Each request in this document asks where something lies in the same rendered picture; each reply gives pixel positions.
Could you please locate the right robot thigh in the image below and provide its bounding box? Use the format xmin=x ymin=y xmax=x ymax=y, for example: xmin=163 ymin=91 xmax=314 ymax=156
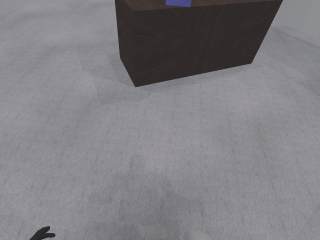
xmin=178 ymin=230 xmax=211 ymax=240

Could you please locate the left robot hand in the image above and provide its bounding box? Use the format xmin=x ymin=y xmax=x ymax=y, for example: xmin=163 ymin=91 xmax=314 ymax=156
xmin=30 ymin=226 xmax=56 ymax=240

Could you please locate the pedestal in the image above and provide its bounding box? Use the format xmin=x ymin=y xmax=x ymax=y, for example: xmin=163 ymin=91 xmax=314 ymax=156
xmin=115 ymin=0 xmax=283 ymax=87

